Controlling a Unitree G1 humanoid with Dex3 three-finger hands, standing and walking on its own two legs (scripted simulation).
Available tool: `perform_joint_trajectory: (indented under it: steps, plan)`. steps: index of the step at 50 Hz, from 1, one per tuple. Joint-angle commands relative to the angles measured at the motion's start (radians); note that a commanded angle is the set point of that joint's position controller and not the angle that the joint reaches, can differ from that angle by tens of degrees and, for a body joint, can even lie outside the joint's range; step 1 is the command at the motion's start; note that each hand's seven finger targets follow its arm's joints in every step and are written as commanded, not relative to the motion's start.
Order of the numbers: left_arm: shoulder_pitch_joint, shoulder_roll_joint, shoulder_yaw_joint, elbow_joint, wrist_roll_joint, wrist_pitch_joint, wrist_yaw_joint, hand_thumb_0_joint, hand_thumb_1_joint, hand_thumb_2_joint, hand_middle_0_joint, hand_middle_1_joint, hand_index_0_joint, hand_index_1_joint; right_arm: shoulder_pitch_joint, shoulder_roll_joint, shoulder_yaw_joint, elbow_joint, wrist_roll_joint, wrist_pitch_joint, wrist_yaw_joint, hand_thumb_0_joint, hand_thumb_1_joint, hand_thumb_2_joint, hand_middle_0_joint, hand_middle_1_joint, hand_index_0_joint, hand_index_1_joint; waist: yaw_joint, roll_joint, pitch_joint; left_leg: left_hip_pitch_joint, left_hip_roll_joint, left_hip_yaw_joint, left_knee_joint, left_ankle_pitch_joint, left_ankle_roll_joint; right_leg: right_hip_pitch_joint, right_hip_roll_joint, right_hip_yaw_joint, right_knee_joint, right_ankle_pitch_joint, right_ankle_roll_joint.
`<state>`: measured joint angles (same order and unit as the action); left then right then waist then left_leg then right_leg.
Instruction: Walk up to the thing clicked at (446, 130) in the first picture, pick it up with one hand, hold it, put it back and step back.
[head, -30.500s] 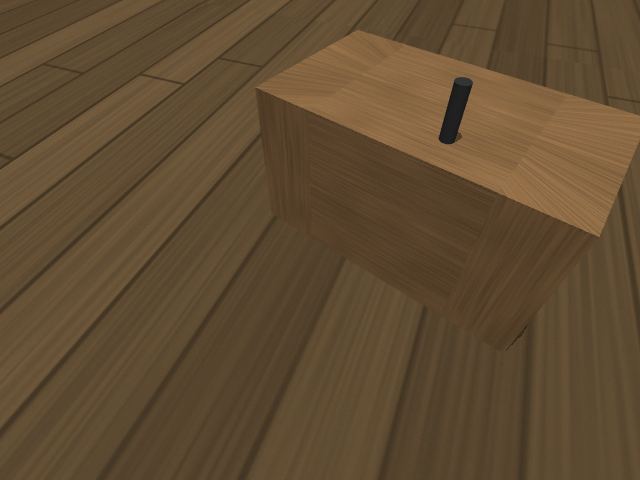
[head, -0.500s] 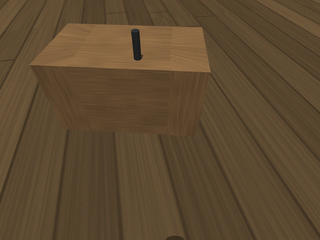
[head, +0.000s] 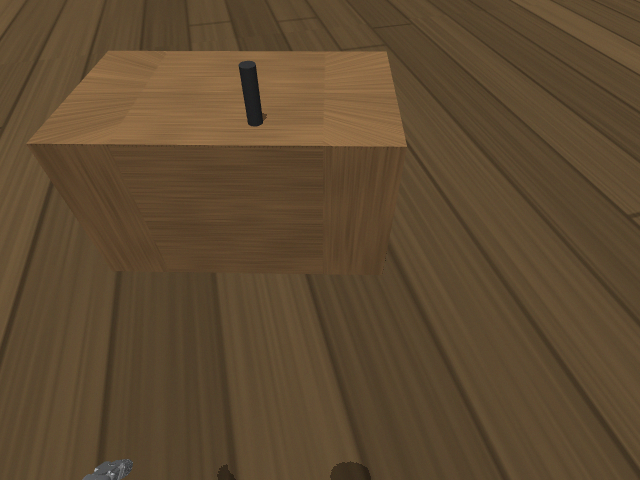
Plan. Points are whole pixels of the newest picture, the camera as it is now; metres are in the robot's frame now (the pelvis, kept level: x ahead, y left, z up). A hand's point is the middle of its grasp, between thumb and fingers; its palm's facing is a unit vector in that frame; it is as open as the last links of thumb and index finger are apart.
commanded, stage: step back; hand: left
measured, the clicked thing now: (251, 95) +1.07 +0.25 -0.08
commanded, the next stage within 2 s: stand in 0.22 s
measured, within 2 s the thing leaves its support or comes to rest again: neither
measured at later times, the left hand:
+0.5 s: hand out of the picture +0.09 +0.25 -0.14, palm faces +0.00 -0.94 -0.34, open 7.4 cm
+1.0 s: hand out of the picture +0.05 +0.24 -0.14, palm faces -0.03 -0.94 -0.34, open 7.4 cm
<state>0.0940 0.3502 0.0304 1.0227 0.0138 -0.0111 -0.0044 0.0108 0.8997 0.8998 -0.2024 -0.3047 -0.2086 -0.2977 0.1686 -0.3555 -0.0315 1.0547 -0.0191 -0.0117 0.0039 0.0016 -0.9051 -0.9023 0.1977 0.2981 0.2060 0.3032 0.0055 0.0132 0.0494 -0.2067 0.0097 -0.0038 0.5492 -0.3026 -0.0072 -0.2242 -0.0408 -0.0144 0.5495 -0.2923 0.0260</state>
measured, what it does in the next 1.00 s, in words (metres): stands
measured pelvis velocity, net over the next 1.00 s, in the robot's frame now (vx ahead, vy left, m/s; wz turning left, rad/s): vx -0.01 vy -0.01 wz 0.00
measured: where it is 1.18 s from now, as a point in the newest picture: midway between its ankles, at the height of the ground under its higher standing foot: outside the picture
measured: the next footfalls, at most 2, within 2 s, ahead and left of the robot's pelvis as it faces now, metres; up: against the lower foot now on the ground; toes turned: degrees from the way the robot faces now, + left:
none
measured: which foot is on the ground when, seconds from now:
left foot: down 0.00-1.00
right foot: down 0.00-1.00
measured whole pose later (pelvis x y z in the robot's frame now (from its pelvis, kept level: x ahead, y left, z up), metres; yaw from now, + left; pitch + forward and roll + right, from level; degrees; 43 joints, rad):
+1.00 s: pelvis -0.01 -0.01 +0.02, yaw +0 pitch -2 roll +0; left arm 0.12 0.35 0.00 1.14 0.01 -0.02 -0.01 0.01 0.90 0.90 -0.20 -0.30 -0.21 -0.30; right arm 0.13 -0.35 -0.01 1.15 -0.02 -0.01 0.02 0.00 -0.91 -0.90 0.20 0.30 0.21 0.30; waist 0.00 0.00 0.06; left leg -0.11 0.02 0.00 0.32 -0.17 -0.02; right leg -0.14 -0.03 -0.02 0.33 -0.16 0.01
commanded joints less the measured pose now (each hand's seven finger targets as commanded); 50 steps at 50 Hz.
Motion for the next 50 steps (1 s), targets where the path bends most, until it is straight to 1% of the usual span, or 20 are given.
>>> perform_joint_trajectory:
  steps: [1, 3, 4, 8, 10, 11, 14, 15, 17, 23, 25, 26, 27, 30, 36, 39, 43, 45, 48, 50]
  plan:
    - [-0.047, 0.248, 0.055, -0.048, -0.005, -0.029, 0.015, 0.000, 0.900, 0.900, -0.200, -0.300, -0.200, -0.300, -0.062, -0.192, -0.030, -0.046, 0.005, -0.028, -0.017, 0.000, -0.900, -0.900, 0.200, 0.300, 0.200, 0.300, 0.014, -0.082, -0.111, -0.013, 0.093, -0.057, -0.073, 0.360, 0.039, 0.148, -0.094, 0.091, -0.114, 0.335, -0.070]
    - [-0.069, 0.243, 0.055, -0.047, -0.008, -0.025, 0.018, 0.000, 0.900, 0.900, -0.200, -0.300, -0.200, -0.300, -0.053, -0.205, -0.035, -0.031, 0.002, -0.029, -0.022, 0.000, -0.900, -0.900, 0.200, 0.300, 0.200, 0.300, 0.006, -0.022, -0.133, 0.026, 0.097, -0.057, -0.088, 0.441, 0.034, 0.146, -0.096, 0.072, -0.078, 0.409, -0.074]
    - [-0.084, 0.238, 0.054, -0.047, -0.011, -0.023, 0.018, 0.000, 0.900, 0.900, -0.200, -0.300, -0.200, -0.300, -0.046, -0.205, -0.035, -0.023, 0.003, -0.028, -0.024, 0.000, -0.900, -0.900, 0.200, 0.300, 0.200, 0.300, 0.004, -0.012, -0.128, 0.022, 0.100, -0.064, -0.096, 0.467, 0.034, 0.146, -0.088, 0.060, -0.077, 0.390, -0.072]
    - [-0.093, 0.226, 0.050, -0.038, -0.009, -0.018, 0.018, 0.000, 0.900, 0.900, -0.200, -0.300, -0.200, -0.300, -0.082, -0.201, -0.036, -0.023, 0.004, -0.025, -0.024, 0.000, -0.900, -0.900, 0.200, 0.300, 0.200, 0.300, 0.010, 0.032, -0.147, 0.045, 0.114, -0.065, -0.115, 0.492, 0.039, 0.157, -0.080, 0.046, -0.092, 0.356, -0.067]
    - [-0.099, 0.223, 0.047, -0.031, -0.007, -0.016, 0.017, 0.000, 0.900, 0.900, -0.200, -0.300, -0.200, -0.300, -0.106, -0.198, -0.036, -0.024, 0.003, -0.023, -0.025, 0.000, -0.900, -0.900, 0.200, 0.300, 0.200, 0.300, 0.011, 0.040, -0.146, 0.038, 0.114, -0.066, -0.127, 0.463, 0.037, 0.161, -0.081, 0.044, -0.104, 0.340, -0.064]
    - [-0.076, 0.181, 0.026, -0.001, -0.016, -0.013, 0.012, 0.000, 0.900, 0.900, -0.200, -0.300, -0.200, -0.300, -0.117, -0.203, -0.026, -0.026, 0.012, -0.028, -0.021, 0.000, -0.900, -0.900, 0.200, 0.300, 0.200, 0.300, 0.006, 0.059, -0.128, 0.062, 0.125, -0.100, -0.182, 0.441, 0.031, 0.159, -0.083, 0.069, -0.132, 0.358, -0.054]
    - [-0.088, 0.197, 0.025, 0.008, -0.012, -0.017, 0.011, 0.000, 0.900, 0.900, -0.200, -0.300, -0.200, -0.300, -0.115, -0.203, -0.027, -0.019, 0.012, -0.033, -0.020, 0.000, -0.900, -0.900, 0.200, 0.300, 0.200, 0.300, -0.004, 0.031, -0.149, 0.113, 0.130, -0.089, -0.193, 0.506, 0.024, 0.177, -0.084, 0.061, -0.144, 0.402, -0.048]
    - [-0.091, 0.194, 0.022, 0.011, -0.011, -0.017, 0.011, 0.000, 0.900, 0.900, -0.200, -0.300, -0.200, -0.300, -0.132, -0.203, -0.025, -0.016, 0.013, -0.032, -0.020, 0.000, -0.900, -0.900, 0.200, 0.300, 0.200, 0.300, 0.000, 0.032, -0.130, 0.109, 0.126, -0.088, -0.203, 0.494, 0.023, 0.175, -0.084, 0.063, -0.167, 0.401, -0.043]
    - [-0.095, 0.200, 0.021, 0.017, -0.009, -0.021, 0.011, 0.000, 0.900, 0.900, -0.200, -0.300, -0.200, -0.300, -0.130, -0.205, -0.026, -0.013, 0.013, -0.033, -0.019, 0.000, -0.900, -0.900, 0.200, 0.300, 0.200, 0.300, -0.006, 0.015, -0.152, 0.143, 0.132, -0.081, -0.206, 0.531, 0.021, 0.190, -0.092, 0.063, -0.168, 0.442, -0.045]
    - [-0.086, 0.204, 0.014, 0.041, -0.004, -0.025, 0.010, 0.000, 0.900, 0.900, -0.200, -0.300, -0.200, -0.300, -0.153, -0.202, -0.024, -0.005, 0.012, -0.022, -0.011, 0.000, -0.900, -0.900, 0.200, 0.300, 0.200, 0.300, -0.010, -0.025, -0.077, 0.117, 0.120, -0.076, -0.264, 0.319, 0.020, 0.145, -0.089, 0.069, -0.249, 0.293, -0.036]
    - [-0.074, 0.204, 0.012, 0.047, -0.003, -0.027, 0.009, 0.000, 0.900, 0.900, -0.200, -0.300, -0.200, -0.300, -0.155, -0.200, -0.023, 0.000, 0.013, -0.021, -0.008, 0.000, -0.900, -0.900, 0.200, 0.300, 0.200, 0.300, -0.010, -0.021, -0.082, 0.138, 0.123, -0.078, -0.271, 0.300, 0.020, 0.134, -0.089, 0.069, -0.259, 0.268, -0.036]
    - [-0.077, 0.205, 0.011, 0.049, -0.005, -0.027, 0.009, 0.000, 0.900, 0.900, -0.200, -0.300, -0.200, -0.300, -0.151, -0.199, -0.020, 0.003, 0.012, -0.020, -0.006, 0.000, -0.900, -0.900, 0.200, 0.300, 0.200, 0.300, -0.012, -0.017, -0.070, 0.116, 0.116, -0.074, -0.277, 0.259, 0.017, 0.134, -0.091, 0.077, -0.273, 0.237, -0.035]
    - [-0.072, 0.207, 0.012, 0.049, -0.003, -0.029, 0.009, 0.000, 0.900, 0.900, -0.200, -0.300, -0.200, -0.300, -0.155, -0.207, -0.023, 0.003, 0.012, -0.020, -0.006, 0.000, -0.900, -0.900, 0.200, 0.300, 0.200, 0.300, -0.011, -0.011, -0.089, 0.131, 0.119, -0.073, -0.273, 0.258, 0.021, 0.143, -0.096, 0.077, -0.271, 0.253, -0.037]
    - [-0.062, 0.212, 0.009, 0.056, -0.002, -0.029, 0.009, 0.000, 0.900, 0.900, -0.200, -0.300, -0.200, -0.300, -0.144, -0.196, -0.019, 0.012, 0.011, -0.015, -0.001, 0.000, -0.900, -0.900, 0.200, 0.300, 0.200, 0.300, -0.012, -0.024, -0.041, 0.097, 0.107, -0.077, -0.298, 0.149, 0.016, 0.098, -0.091, 0.087, -0.306, 0.127, -0.032]
    - [-0.047, 0.225, 0.010, 0.055, -0.002, -0.030, 0.008, 0.000, 0.900, 0.900, -0.200, -0.300, -0.200, -0.300, -0.125, -0.192, -0.018, 0.022, 0.007, -0.017, 0.004, 0.000, -0.900, -0.900, 0.200, 0.300, 0.200, 0.300, -0.009, -0.031, -0.050, 0.093, 0.108, -0.081, -0.299, 0.140, 0.017, 0.083, -0.092, 0.096, -0.310, 0.077, -0.037]
    - [-0.035, 0.220, 0.008, 0.055, -0.003, -0.031, 0.007, 0.000, 0.900, 0.900, -0.200, -0.300, -0.200, -0.300, -0.126, -0.198, -0.018, 0.023, 0.008, -0.020, 0.003, 0.000, -0.900, -0.900, 0.200, 0.300, 0.200, 0.300, -0.007, -0.013, -0.081, 0.109, 0.116, -0.081, -0.289, 0.172, 0.020, 0.107, -0.098, 0.098, -0.290, 0.153, -0.042]
    - [-0.019, 0.216, 0.006, 0.057, -0.003, -0.026, 0.006, 0.000, 0.900, 0.900, -0.200, -0.300, -0.200, -0.300, -0.115, -0.202, -0.015, 0.031, 0.008, -0.018, 0.000, 0.000, -0.900, -0.900, 0.200, 0.300, 0.200, 0.300, -0.002, -0.002, -0.051, 0.078, 0.113, -0.087, -0.301, 0.126, 0.018, 0.092, -0.088, 0.091, -0.291, 0.107, -0.039]
    - [-0.021, 0.225, 0.008, 0.059, -0.003, -0.025, 0.006, 0.000, 0.900, 0.900, -0.200, -0.300, -0.200, -0.300, -0.104, -0.193, -0.011, 0.030, 0.007, -0.016, 0.001, 0.000, -0.900, -0.900, 0.200, 0.300, 0.200, 0.300, -0.003, -0.033, -0.030, 0.056, 0.108, -0.086, -0.301, 0.107, 0.016, 0.086, -0.086, 0.093, -0.296, 0.055, -0.039]
    - [-0.018, 0.225, 0.008, 0.055, -0.007, -0.024, 0.005, 0.000, 0.900, 0.900, -0.200, -0.300, -0.200, -0.300, -0.088, -0.201, -0.012, 0.036, 0.007, -0.016, 0.000, 0.000, -0.900, -0.900, 0.200, 0.300, 0.200, 0.300, -0.003, -0.015, -0.046, 0.070, 0.113, -0.087, -0.297, 0.124, 0.017, 0.091, -0.091, 0.102, -0.289, 0.087, -0.044]
    - [-0.018, 0.221, 0.006, 0.052, -0.006, -0.024, 0.006, 0.000, 0.900, 0.900, -0.200, -0.300, -0.200, -0.300, -0.089, -0.200, -0.010, 0.034, 0.006, -0.019, -0.001, 0.000, -0.900, -0.900, 0.200, 0.300, 0.200, 0.300, -0.005, -0.012, -0.060, 0.073, 0.114, -0.086, -0.295, 0.170, 0.014, 0.102, -0.090, 0.097, -0.276, 0.143, -0.046]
